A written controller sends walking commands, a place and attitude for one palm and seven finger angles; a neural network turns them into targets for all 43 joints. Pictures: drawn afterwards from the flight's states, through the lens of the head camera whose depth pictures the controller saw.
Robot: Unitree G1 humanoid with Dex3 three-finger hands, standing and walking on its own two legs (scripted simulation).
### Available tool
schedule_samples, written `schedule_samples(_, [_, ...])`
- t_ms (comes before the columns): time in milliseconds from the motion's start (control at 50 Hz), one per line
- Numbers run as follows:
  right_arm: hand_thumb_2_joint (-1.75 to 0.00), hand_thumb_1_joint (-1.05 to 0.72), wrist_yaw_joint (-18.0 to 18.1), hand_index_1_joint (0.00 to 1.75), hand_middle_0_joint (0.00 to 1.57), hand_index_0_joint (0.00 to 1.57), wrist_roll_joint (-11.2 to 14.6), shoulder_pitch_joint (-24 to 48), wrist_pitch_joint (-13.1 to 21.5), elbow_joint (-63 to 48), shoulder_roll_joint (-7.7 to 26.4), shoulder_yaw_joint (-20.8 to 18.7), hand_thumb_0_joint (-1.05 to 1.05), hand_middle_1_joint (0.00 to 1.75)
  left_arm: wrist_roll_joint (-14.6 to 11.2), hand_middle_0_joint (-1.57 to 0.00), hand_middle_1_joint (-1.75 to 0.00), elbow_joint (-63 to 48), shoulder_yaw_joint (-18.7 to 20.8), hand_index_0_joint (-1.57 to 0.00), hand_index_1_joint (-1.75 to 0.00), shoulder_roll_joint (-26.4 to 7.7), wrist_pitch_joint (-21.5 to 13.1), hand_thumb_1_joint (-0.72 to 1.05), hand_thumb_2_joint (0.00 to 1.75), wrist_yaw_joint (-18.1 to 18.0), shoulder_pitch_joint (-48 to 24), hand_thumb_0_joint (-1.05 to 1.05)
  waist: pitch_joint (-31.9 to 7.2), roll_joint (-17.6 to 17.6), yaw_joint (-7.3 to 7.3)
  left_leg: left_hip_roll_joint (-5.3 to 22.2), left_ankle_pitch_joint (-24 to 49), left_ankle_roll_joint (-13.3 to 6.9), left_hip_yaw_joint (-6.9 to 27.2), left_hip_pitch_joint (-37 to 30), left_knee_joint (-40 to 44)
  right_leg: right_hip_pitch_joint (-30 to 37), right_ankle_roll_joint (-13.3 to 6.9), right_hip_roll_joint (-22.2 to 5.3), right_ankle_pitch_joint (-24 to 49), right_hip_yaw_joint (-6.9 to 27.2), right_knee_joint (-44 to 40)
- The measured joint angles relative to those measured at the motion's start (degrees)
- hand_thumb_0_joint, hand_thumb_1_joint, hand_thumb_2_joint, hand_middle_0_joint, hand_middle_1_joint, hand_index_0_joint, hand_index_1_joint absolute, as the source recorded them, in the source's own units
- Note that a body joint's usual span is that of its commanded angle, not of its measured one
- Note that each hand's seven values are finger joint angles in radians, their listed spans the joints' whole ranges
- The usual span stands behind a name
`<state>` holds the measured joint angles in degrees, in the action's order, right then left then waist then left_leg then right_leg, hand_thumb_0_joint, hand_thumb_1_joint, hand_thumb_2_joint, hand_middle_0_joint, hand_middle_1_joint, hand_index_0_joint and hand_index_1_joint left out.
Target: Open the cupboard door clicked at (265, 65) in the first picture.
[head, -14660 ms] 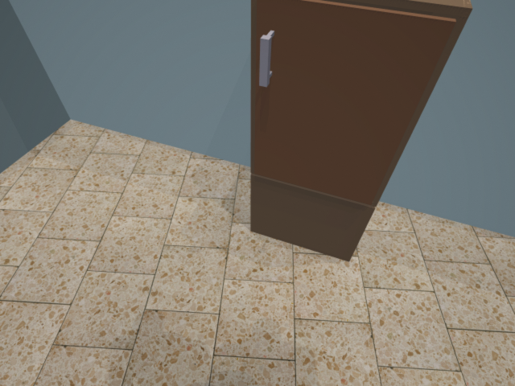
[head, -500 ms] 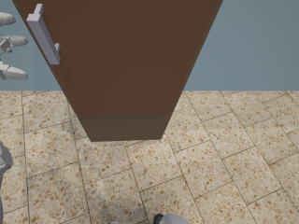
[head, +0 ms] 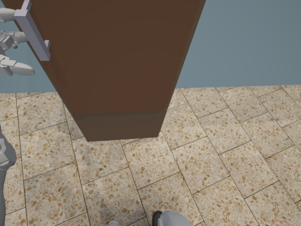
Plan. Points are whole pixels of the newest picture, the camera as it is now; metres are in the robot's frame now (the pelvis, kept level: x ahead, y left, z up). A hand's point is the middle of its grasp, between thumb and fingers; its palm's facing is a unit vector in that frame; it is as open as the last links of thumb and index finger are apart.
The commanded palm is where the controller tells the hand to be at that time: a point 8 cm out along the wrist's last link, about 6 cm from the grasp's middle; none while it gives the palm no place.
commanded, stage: slide the fingers in behind the handle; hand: left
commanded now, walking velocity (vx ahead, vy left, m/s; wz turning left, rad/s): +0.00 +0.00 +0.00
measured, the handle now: (36, 32) +0.57 +0.23 +0.14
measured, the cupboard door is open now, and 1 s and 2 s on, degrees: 0 0 0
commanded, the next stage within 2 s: close the thumb around the handle in 1.18 s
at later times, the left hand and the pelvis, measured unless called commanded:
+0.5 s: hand (30, 47) +0.52 +0.23 +0.14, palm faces -0.02 -1.00 -0.01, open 14.0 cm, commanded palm +0.49 +0.27 +0.14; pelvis +0.01 +0.00 +0.00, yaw +0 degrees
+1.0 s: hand (41, 47) +0.51 +0.21 +0.15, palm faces -0.01 -1.00 -0.02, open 14.0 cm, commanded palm +0.49 +0.26 +0.14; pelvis +0.01 +0.00 +0.00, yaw +0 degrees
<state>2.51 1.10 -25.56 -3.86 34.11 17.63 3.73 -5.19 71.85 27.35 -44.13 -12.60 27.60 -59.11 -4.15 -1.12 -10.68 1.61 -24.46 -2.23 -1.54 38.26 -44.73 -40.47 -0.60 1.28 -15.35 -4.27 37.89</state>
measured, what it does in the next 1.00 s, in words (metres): stands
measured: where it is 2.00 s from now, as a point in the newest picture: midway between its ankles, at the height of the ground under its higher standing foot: outside the picture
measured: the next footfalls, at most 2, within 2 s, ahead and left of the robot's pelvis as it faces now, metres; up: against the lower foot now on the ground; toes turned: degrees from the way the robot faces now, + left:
none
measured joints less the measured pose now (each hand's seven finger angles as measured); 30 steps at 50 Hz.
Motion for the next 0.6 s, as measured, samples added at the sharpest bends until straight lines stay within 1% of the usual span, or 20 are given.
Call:
schedule_samples(80, [-0.9,-0.9,-0.18,0.3,0.21,0.21,0.08,-0.72,-0.1,0.25,-0.1,-0.02,0.0,0.3,-0.56,-0.3,-1.2,-0.34,-0.05,-0.3,-1.2,0.64,-0.19,-0.5,0.3,-0.03,0.64,-0.01,-0.13,-0.06,0.16,0.05,0.1,-0.04,-0.32,-0.52,0.42,0.34,0.02,0.08,0.14,0.33,-0.27])
schedule_samples(160, [-0.9,-0.9,-0.19,0.3,0.21,0.21,0.11,-0.91,-0.02,0.38,-0.21,0.07,0.0,0.3,-0.34,-0.3,-1.2,-0.04,-0.47,-0.3,-1.2,0.93,0.37,-0.5,0.3,-0.6,0.83,-0.01,-0.05,-0.19,0.18,-0.02,0.16,-0.11,-0.35,-0.8,0.63,0.59,0.08,0.03,0.17,0.37,-0.42])
schedule_samples(220, [-0.9,-0.9,-0.16,0.3,0.21,0.21,0.0,-0.84,0.22,0.48,-0.39,0.0,0.0,0.3,-0.32,-0.3,-1.2,-0.52,-0.55,-0.3,-1.2,1.48,0.1,-0.5,0.3,-1.14,1.07,-0.01,-0.03,-0.19,0.31,-0.09,0.22,-0.11,-0.33,-0.88,0.77,0.68,0.11,-0.03,0.18,0.36,-0.52])
schedule_samples(340, [-0.9,-0.9,-0.59,0.3,0.21,0.21,-0.24,-0.66,0.58,1.18,-0.75,-0.49,0.0,0.3,-1.63,-0.3,-1.2,-2.55,-2.24,-0.3,-1.2,4.74,-0.56,-0.5,0.3,-1.94,1.85,-0.01,-0.67,-0.34,1.16,-0.28,0.12,-0.09,-0.14,-1.65,1.15,1.49,0.2,-0.19,-0.08,0.21,-0.79])
schedule_samples(460, [-0.9,-0.9,-0.66,0.3,0.21,0.21,-0.39,0.6,1.02,0.63,-0.85,-0.48,0.0,0.3,-0.16,-0.3,-1.2,-1.57,-2.87,-0.3,-1.2,6.01,0.3,-0.5,0.3,-4.27,1.28,-0.01,-0.59,-0.47,0.89,-0.44,-0.07,-0.19,-0.07,-1.84,1.06,1.63,0.26,-0.35,-0.4,0.16,-0.49])
schedule_samples(600, [-0.9,-0.9,-1.09,0.3,0.21,0.21,-0.46,0.82,1.27,0.57,-1.17,-0.82,0.0,0.3,-0.78,-0.3,-1.2,-3.67,-2.99,-0.3,-1.2,8.12,-1.23,-0.5,0.3,-5.34,2.37,-0.01,-0.9,-0.63,1.42,-0.37,-0.28,-0.1,-0.3,-2.38,1.31,1.93,0.26,-0.26,-0.68,0.42,-0.44])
